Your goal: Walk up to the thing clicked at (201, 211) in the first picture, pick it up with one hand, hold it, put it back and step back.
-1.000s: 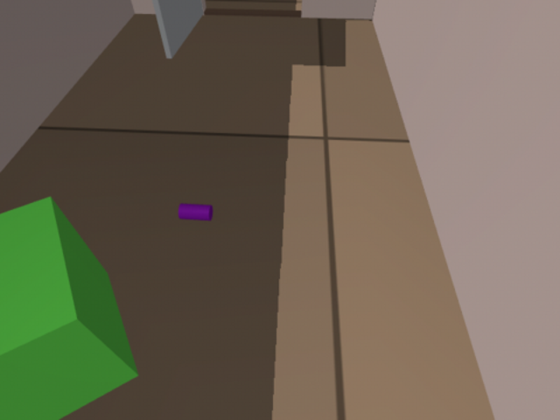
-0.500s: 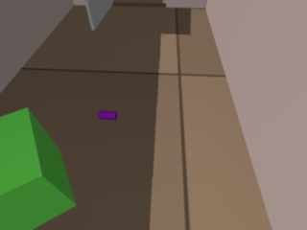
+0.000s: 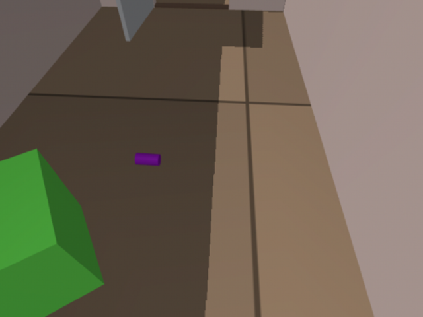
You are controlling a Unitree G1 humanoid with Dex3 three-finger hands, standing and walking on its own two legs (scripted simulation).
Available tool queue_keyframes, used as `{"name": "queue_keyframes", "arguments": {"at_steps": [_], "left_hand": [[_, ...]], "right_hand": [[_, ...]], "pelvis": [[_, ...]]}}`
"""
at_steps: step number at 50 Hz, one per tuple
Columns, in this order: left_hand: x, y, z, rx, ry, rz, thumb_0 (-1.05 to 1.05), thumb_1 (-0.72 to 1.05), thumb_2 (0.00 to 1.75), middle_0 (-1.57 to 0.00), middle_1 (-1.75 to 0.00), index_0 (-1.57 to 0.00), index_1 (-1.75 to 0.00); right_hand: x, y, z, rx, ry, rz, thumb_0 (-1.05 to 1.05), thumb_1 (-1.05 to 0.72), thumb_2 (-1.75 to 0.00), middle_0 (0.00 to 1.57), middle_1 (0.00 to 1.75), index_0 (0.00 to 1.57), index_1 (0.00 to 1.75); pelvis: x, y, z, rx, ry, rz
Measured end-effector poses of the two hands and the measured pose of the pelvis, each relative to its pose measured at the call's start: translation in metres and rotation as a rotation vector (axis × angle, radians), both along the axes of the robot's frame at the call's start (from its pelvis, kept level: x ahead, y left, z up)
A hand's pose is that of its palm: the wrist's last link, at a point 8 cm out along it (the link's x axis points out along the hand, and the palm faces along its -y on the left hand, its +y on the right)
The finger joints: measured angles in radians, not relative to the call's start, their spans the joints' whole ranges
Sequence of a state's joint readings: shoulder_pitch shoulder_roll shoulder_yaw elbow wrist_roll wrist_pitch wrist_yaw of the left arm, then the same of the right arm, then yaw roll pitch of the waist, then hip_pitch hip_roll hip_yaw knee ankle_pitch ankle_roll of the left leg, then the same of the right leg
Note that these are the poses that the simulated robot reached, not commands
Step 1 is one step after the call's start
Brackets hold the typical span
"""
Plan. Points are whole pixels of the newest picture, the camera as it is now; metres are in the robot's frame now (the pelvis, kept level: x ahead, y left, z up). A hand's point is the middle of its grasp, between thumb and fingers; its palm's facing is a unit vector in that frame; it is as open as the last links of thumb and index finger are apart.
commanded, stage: stand
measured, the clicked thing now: (148, 159) +1.06 +0.38 -0.75
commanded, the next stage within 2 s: walk up in 0.12 s
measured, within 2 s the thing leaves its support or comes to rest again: neither
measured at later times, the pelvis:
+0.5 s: pelvis -0.01 +0.08 -0.01, yaw -24 degrees
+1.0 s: pelvis +0.00 +0.05 -0.02, yaw -50 degrees
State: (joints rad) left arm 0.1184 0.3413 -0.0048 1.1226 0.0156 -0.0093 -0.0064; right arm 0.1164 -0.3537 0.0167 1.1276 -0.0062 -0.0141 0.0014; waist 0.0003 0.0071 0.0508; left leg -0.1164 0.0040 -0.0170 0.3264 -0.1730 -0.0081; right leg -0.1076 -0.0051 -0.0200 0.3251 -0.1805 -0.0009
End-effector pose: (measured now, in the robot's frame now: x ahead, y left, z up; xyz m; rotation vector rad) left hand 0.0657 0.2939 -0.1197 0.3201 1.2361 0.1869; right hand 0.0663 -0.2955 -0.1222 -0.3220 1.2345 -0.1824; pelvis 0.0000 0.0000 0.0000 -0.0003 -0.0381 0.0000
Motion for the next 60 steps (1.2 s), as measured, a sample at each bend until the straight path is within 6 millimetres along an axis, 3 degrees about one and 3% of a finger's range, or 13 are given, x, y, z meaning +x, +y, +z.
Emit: {"name": "queue_keyframes", "arguments": {"at_steps": [8,12,16,21,30,36,41,45,48,52,60], "left_hand": [[0.002,0.001,-0.001,0.004,0.008,-0.02,0.01,0.9,0.9,-0.2,-0.29,-0.2,-0.3],[0.006,0.011,-0.003,0.027,0.047,-0.124,0.01,0.9,0.9,-0.2,-0.3,-0.2,-0.3],[0.025,0.029,-0.005,0.042,0.061,-0.226,0.01,0.9,0.9,-0.2,-0.3,-0.21,-0.3],[0.074,0.047,-0.014,0.037,0.01,-0.348,0.01,0.9,0.9,-0.2,-0.3,-0.2,-0.3],[0.159,0.04,0.006,0.01,-0.043,-0.594,0.01,0.9,0.9,-0.2,-0.29,-0.2,-0.3],[0.205,0.0,0.014,0.022,-0.055,-0.766,0.01,0.9,0.9,-0.2,-0.29,-0.2,-0.3],[0.24,-0.062,0.019,0.011,-0.129,-0.893,0.01,0.9,0.9,-0.2,-0.29,-0.2,-0.3],[0.255,-0.116,0.02,-0.015,-0.221,-0.978,0.01,0.9,0.9,-0.2,-0.29,-0.2,-0.3],[0.255,-0.143,0.025,-0.053,-0.267,-1.003,0.01,0.9,0.9,-0.2,-0.29,-0.2,-0.3],[0.252,-0.165,0.026,-0.074,-0.25,-1.032,0.01,0.9,0.9,-0.2,-0.29,-0.2,-0.3],[0.269,-0.182,0.003,-0.087,-0.191,-1.112,0.01,0.9,0.9,-0.2,-0.3,-0.21,-0.3]], "right_hand": [[0.004,-0.003,0.0,0.004,-0.019,-0.024,0.0,-0.9,-0.89,0.2,0.3,0.2,0.3],[0.011,-0.012,0.005,-0.02,-0.125,-0.112,0.0,-0.9,-0.89,0.2,0.3,0.21,0.3],[0.0,-0.009,0.018,-0.065,-0.187,-0.186,0.0,-0.91,-0.89,0.2,0.3,0.2,0.3],[-0.043,0.012,0.029,-0.135,-0.188,-0.27,0.0,-0.91,-0.89,0.2,0.3,0.2,0.3],[-0.14,0.064,0.043,-0.13,-0.127,-0.506,0.0,-0.9,-0.89,0.2,0.3,0.2,0.3],[-0.201,0.091,0.032,-0.115,-0.091,-0.649,0.0,-0.9,-0.89,0.2,0.3,0.21,0.3],[-0.252,0.109,0.016,-0.086,-0.048,-0.787,0.0,-0.9,-0.89,0.2,0.3,0.21,0.3],[-0.282,0.115,-0.004,-0.057,-0.017,-0.877,0.0,-0.9,-0.89,0.2,0.3,0.2,0.3],[-0.285,0.118,-0.008,-0.035,-0.011,-0.919,0.01,-0.9,-0.89,0.2,0.3,0.2,0.3],[-0.274,0.112,-0.002,-0.042,-0.071,-0.927,0.01,-0.91,-0.89,0.2,0.3,0.2,0.3],[-0.257,0.1,0.004,-0.147,-0.102,-0.963,0.0,-0.9,-0.89,0.2,0.3,0.2,0.3]], "pelvis": [[0.0,0.002,-0.002,-0.003,0.007,-0.038],[-0.007,0.016,-0.009,-0.008,0.022,-0.157],[-0.011,0.037,-0.011,-0.006,0.04,-0.258],[-0.013,0.068,-0.016,-0.005,0.032,-0.353],[-0.003,0.089,-0.003,-0.034,0.024,-0.523],[0.005,0.091,-0.006,-0.015,0.029,-0.635],[0.005,0.08,-0.015,0.002,0.034,-0.717],[0.001,0.066,-0.026,-0.019,0.031,-0.766],[0.001,0.058,-0.024,-0.007,0.01,-0.835],[0.007,0.049,-0.018,0.0,0.004,-0.899],[0.028,0.045,-0.029,0.005,0.015,-1.0]]}}
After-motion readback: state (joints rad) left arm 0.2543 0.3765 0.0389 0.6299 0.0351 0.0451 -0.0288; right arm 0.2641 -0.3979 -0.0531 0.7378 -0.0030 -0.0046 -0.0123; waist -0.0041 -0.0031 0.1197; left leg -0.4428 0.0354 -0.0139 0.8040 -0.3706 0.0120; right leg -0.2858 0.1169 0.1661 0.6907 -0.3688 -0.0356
